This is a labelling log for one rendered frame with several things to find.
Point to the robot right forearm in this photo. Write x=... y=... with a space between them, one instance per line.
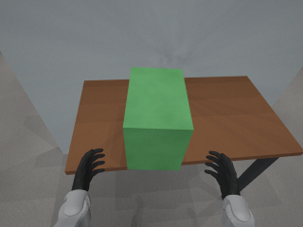
x=236 y=212

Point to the robot left hand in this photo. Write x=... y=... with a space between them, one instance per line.
x=84 y=173

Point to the table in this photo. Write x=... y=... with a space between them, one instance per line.
x=229 y=115

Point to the robot right hand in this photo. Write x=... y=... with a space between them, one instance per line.
x=226 y=176

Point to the carton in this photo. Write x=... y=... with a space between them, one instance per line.
x=157 y=124

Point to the robot left forearm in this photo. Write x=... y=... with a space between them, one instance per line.
x=75 y=211

